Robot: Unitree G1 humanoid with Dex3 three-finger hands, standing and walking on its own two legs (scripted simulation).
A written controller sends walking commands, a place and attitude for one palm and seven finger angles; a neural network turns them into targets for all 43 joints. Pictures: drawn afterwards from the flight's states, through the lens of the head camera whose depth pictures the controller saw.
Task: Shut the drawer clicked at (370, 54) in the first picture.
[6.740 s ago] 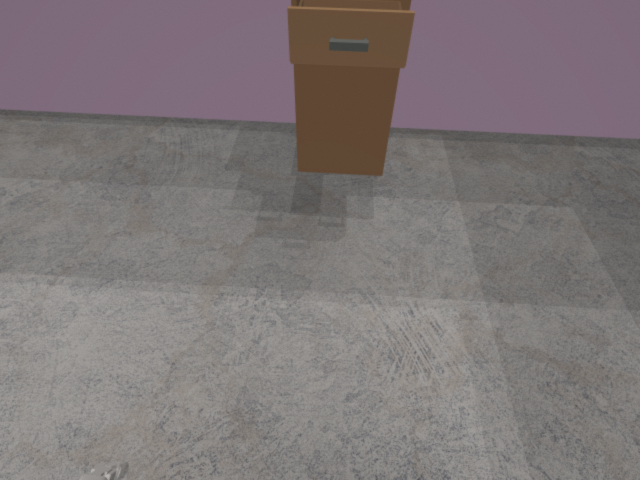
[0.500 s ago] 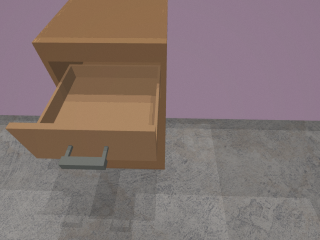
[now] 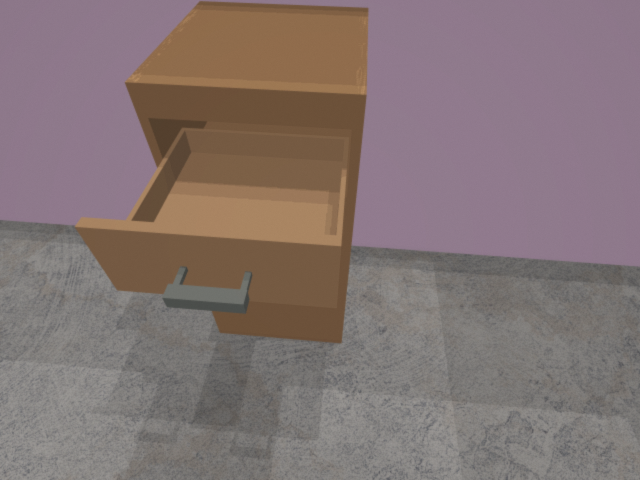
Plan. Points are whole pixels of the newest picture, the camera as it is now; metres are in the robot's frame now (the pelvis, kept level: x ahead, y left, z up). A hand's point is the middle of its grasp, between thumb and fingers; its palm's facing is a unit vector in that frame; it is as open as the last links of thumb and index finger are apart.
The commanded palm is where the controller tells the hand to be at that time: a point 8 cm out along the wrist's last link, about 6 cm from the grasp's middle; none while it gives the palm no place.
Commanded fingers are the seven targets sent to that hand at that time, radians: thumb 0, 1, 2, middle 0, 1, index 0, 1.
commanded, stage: come to a stop and stand still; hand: left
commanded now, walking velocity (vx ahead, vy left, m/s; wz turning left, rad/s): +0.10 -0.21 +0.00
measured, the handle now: (210, 286) +0.37 +0.21 -0.01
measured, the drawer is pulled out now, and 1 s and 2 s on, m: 0.29 0.29 0.29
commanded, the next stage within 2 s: look again from close up in 0.22 s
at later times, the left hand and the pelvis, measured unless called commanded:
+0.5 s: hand out of the picture +0.04 +0.16 -0.17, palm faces +0.01 -0.97 -0.24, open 7.3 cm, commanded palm none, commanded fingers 0.00 0.90 0.90 -0.20 -0.30 -0.20 -0.30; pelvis +0.01 -0.01 +0.00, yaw +0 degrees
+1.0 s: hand out of the picture +0.01 +0.14 -0.17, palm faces +0.03 -0.98 -0.21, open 7.4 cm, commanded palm none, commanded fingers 0.00 0.90 0.90 -0.20 -0.30 -0.20 -0.30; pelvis +0.02 -0.03 +0.00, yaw +0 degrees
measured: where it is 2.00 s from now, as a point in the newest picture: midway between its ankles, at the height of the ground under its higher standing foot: outside the picture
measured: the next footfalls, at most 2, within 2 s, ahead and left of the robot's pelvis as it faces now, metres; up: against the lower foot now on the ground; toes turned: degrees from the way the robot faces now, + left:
right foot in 0.34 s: +0.04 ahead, -0.11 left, +0.00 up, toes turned -4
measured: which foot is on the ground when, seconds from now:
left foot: down 0.00-1.00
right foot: down 0.00-0.00, up 0.02-0.32, down 0.34-1.00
